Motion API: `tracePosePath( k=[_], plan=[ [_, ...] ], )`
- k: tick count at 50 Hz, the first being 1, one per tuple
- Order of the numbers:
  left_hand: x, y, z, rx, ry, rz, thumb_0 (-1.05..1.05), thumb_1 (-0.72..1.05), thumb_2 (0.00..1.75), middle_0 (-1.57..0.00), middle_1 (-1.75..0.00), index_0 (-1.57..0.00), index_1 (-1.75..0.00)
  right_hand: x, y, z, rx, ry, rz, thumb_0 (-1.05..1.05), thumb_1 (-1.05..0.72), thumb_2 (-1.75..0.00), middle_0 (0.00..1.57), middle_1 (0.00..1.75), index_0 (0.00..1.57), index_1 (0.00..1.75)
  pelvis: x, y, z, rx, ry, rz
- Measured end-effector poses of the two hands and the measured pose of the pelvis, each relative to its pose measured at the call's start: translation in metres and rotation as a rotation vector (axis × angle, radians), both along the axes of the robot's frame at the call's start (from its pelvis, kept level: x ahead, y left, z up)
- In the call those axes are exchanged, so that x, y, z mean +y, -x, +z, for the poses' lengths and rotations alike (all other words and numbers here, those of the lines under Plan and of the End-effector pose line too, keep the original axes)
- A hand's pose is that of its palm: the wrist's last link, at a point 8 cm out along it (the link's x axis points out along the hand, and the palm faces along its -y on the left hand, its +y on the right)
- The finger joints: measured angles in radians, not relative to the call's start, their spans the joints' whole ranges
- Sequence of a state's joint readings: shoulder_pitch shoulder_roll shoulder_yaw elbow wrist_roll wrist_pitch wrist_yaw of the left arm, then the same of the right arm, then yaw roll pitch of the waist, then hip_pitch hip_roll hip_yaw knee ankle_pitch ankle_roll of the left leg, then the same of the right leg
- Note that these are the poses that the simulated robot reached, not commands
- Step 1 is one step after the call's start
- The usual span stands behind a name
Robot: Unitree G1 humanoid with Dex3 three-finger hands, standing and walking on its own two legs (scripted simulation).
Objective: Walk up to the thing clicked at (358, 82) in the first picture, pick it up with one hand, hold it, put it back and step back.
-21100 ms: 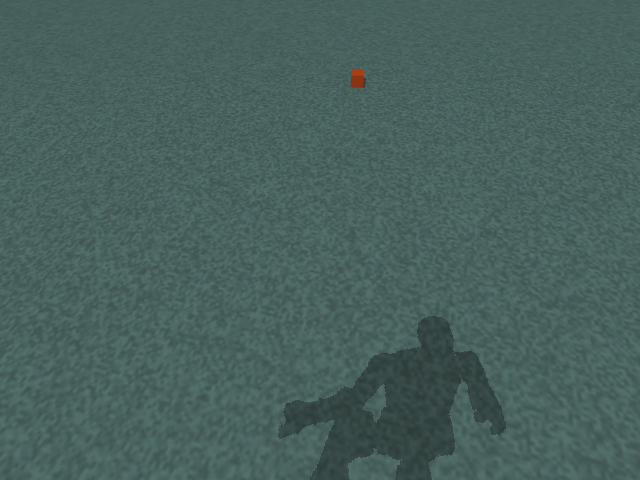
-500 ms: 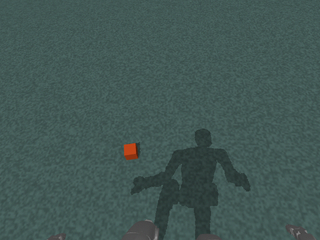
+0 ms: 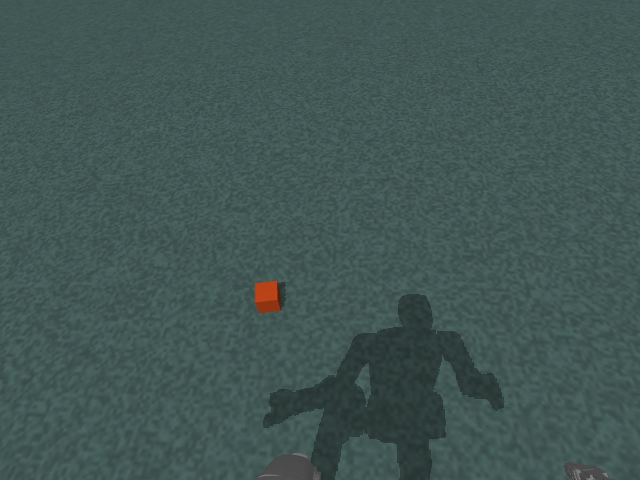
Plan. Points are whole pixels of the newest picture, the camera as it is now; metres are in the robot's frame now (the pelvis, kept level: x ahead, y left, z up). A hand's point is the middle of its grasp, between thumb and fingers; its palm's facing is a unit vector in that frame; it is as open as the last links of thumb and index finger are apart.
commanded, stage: walk up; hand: left
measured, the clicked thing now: (268, 297) +0.78 +0.28 -0.72
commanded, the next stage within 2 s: stand in 0.96 s
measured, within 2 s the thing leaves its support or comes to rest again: neither
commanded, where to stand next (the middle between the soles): +0.38 +0.03 m, yaw +1 degrees
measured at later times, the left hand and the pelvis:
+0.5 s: hand out of the picture +0.07 +0.29 -0.14, palm faces +0.05 -0.93 -0.36, open 7.3 cm; pelvis +0.00 +0.03 +0.01, yaw +3 degrees
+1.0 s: hand out of the picture +0.10 +0.30 -0.14, palm faces +0.06 -0.93 -0.35, open 7.3 cm; pelvis +0.02 +0.04 +0.02, yaw +3 degrees
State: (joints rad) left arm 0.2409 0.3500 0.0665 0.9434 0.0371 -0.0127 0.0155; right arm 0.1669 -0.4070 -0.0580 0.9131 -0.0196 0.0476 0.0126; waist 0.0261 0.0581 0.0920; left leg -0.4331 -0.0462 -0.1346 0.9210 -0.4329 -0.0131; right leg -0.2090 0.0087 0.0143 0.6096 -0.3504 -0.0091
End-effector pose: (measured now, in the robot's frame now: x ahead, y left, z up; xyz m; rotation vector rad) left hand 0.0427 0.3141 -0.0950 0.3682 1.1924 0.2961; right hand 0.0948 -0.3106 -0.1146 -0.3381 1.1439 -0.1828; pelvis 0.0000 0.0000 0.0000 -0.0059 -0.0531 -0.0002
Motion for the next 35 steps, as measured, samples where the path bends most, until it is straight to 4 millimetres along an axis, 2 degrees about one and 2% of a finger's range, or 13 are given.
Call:
tracePosePath(
  k=[6,12,16,23,35],
  plan=[
    [0.018,0.021,0.004,-0.011,-0.009,0.036,0.01,0.90,0.90,-0.21,-0.30,-0.21,-0.30,0.004,0.036,-0.004,0.118,0.017,0.022,0.01,-0.91,-0.90,0.20,0.30,0.20,0.30,0.011,0.007,0.000,0.005,0.000,0.050],
    [0.037,0.022,-0.009,0.015,0.022,0.049,0.00,0.90,0.90,-0.20,-0.30,-0.21,-0.30,0.029,0.043,0.001,0.104,0.013,0.019,0.01,-0.91,-0.90,0.20,0.30,0.20,0.30,0.026,0.011,0.000,0.001,-0.024,0.049],
    [0.035,0.010,-0.011,0.004,0.041,0.029,0.01,0.91,0.90,-0.20,-0.30,-0.21,-0.30,0.040,0.035,0.007,0.059,-0.004,0.023,0.01,-0.91,-0.90,0.20,0.30,0.20,0.30,0.025,0.010,0.003,0.008,-0.014,0.039],
    [0.022,-0.008,-0.009,-0.039,0.066,0.003,0.00,0.91,0.90,-0.20,-0.30,-0.21,-0.30,0.047,0.006,0.006,0.009,-0.025,0.022,0.01,-0.91,-0.90,0.20,0.30,0.20,0.30,0.027,0.003,0.005,0.002,0.007,0.046],
    [0.029,-0.048,-0.008,-0.070,0.094,0.018,0.00,0.91,0.90,-0.20,-0.30,-0.21,-0.30,0.060,-0.025,0.018,0.004,-0.007,0.037,0.01,-0.91,-0.90,0.20,0.30,0.20,0.30,0.037,-0.014,0.013,0.016,0.002,0.050]
  ],
)
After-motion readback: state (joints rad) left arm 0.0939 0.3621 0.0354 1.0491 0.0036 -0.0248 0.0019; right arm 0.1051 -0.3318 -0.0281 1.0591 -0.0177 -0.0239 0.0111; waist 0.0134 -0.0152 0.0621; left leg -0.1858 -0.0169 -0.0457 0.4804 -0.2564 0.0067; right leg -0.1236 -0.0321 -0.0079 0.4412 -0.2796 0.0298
